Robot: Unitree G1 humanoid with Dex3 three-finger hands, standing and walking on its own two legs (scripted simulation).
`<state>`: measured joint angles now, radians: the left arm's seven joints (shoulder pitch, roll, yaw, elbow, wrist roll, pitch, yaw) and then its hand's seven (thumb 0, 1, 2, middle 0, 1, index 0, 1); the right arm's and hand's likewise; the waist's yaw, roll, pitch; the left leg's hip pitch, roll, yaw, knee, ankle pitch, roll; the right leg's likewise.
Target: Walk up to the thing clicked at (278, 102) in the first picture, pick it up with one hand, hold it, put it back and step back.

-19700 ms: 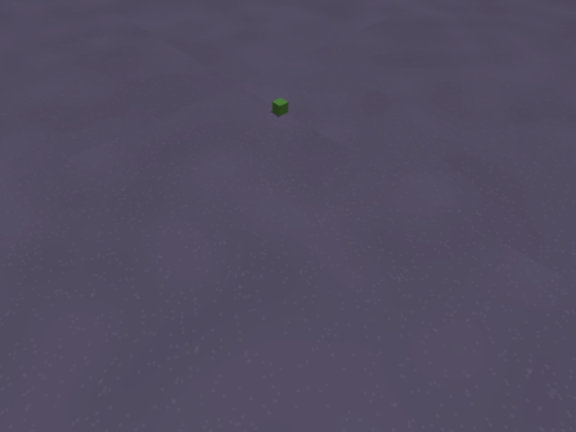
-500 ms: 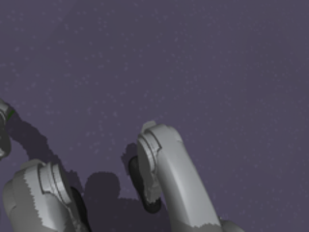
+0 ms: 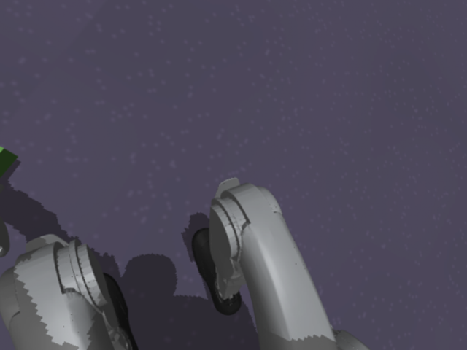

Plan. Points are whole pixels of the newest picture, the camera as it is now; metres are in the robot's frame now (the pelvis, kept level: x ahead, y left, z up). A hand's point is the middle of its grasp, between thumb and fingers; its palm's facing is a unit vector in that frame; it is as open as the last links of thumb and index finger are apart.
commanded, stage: rest palm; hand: left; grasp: from above
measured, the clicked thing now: out of the picture +0.48 +0.29 -0.28
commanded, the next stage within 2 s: close in 1.44 s
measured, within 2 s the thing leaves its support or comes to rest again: neither
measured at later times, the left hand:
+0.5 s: hand out of the picture +0.45 +0.28 -0.23, palm faces -0.34 -0.35 -0.87, open 13.9 cm
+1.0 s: hand out of the picture +0.47 +0.28 -0.25, palm faces -0.30 -0.34 -0.89, open 13.6 cm
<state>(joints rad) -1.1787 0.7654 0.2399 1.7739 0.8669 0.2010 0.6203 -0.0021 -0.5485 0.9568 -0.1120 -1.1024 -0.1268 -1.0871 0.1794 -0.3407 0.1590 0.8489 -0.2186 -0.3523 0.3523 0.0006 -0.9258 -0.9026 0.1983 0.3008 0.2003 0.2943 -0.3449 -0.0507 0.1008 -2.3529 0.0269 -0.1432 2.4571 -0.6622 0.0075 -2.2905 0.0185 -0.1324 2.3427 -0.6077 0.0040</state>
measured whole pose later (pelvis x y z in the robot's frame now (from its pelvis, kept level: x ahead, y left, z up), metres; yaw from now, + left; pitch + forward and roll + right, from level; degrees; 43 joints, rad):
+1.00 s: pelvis +0.01 +0.01 +0.00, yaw -5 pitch +30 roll -14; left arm -1.24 0.94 0.28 1.90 0.86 0.21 0.76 0.00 -0.50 0.97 -0.13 -1.13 -0.14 -1.11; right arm 0.14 -0.37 0.29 0.75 -0.26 -0.40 0.44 0.00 -0.94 -0.91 0.20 0.30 0.20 0.29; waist -0.44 -0.10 0.20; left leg -2.34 0.04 -0.22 2.51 -0.71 0.02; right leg -2.24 0.05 -0.20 2.32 -0.62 0.03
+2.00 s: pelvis +0.00 +0.01 +0.01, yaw -7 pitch +28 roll -16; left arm -1.28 1.01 0.20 1.85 0.80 0.23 0.75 0.00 -0.34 0.83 -0.26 -1.00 -0.28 -0.98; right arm 0.12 -0.41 0.36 0.68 -0.25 -0.41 0.40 0.01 -0.94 -0.91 0.20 0.30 0.20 0.29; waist -0.47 -0.15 0.28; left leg -2.31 0.04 -0.26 2.49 -0.71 0.02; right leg -2.19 0.06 -0.23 2.27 -0.60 0.04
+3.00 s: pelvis +0.00 +0.01 +0.01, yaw -7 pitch +27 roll -16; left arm -1.28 1.02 0.20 1.84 0.78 0.24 0.75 0.00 -0.23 0.74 -0.47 -0.79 -0.55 -0.78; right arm 0.12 -0.42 0.37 0.66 -0.25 -0.41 0.38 0.01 -0.93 -0.91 0.20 0.30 0.20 0.29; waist -0.47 -0.16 0.28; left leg -2.29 0.04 -0.27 2.48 -0.70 0.02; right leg -2.18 0.06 -0.23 2.25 -0.59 0.04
